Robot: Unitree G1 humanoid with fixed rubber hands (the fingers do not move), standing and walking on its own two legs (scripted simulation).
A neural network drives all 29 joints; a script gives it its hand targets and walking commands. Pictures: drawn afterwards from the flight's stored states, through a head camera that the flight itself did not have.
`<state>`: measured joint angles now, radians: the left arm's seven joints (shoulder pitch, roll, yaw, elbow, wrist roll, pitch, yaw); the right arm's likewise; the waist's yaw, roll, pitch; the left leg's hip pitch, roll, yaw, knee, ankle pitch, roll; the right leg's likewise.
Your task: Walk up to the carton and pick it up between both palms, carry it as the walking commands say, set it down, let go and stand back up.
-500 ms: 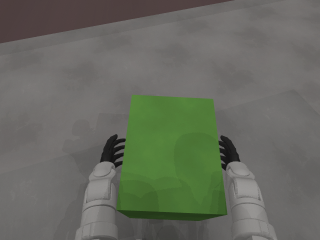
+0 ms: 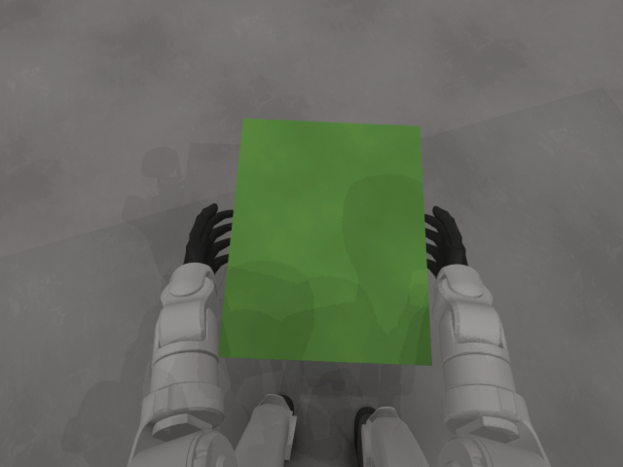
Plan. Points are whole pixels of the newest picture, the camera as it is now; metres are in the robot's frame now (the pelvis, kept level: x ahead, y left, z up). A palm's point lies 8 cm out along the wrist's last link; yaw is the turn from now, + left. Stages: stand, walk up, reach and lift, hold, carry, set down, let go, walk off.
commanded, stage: set down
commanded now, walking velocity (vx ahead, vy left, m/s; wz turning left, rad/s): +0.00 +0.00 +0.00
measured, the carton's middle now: (323, 257) +0.42 +0.04 -0.14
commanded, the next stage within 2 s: none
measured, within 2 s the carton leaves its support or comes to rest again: neither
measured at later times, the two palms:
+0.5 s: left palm (220, 264) +0.39 +0.20 -0.15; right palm (425, 258) +0.43 -0.12 -0.15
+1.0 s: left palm (232, 264) +0.42 +0.20 -0.23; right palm (412, 259) +0.45 -0.12 -0.23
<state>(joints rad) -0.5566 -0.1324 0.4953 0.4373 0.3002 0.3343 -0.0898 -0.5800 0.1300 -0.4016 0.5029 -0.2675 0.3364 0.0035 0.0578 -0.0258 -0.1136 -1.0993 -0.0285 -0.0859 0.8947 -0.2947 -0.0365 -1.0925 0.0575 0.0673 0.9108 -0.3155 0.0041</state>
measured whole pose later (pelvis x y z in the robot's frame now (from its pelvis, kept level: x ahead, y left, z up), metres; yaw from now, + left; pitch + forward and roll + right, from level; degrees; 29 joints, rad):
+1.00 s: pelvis -0.03 +0.00 -0.15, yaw +0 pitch +46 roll +0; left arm -0.89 -0.01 0.52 0.60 0.20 0.32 0.00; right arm -0.99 -0.02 -0.40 0.72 -0.20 0.33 -0.05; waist 0.05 -0.02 -0.22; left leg -1.86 -0.09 -0.10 1.51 -0.46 -0.06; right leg -1.85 0.10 0.07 1.53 -0.48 0.03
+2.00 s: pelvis -0.05 +0.01 -0.27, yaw +0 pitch +49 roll -1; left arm -1.24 0.12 0.48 0.69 0.12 0.32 0.06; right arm -1.33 -0.17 -0.34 0.83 -0.10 0.31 -0.08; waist 0.05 -0.02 0.04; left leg -2.25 -0.12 -0.09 1.91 -0.52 -0.08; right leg -2.23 0.14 0.07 1.92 -0.55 0.07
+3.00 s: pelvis -0.05 +0.01 -0.32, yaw -1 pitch +41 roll +0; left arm -1.37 0.22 0.42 0.85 0.05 0.28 0.05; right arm -1.49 -0.26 -0.24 1.01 -0.02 0.25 -0.11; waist 0.06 -0.02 0.26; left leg -2.26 -0.08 -0.05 2.13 -0.59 -0.06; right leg -2.25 0.13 0.05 2.15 -0.61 0.06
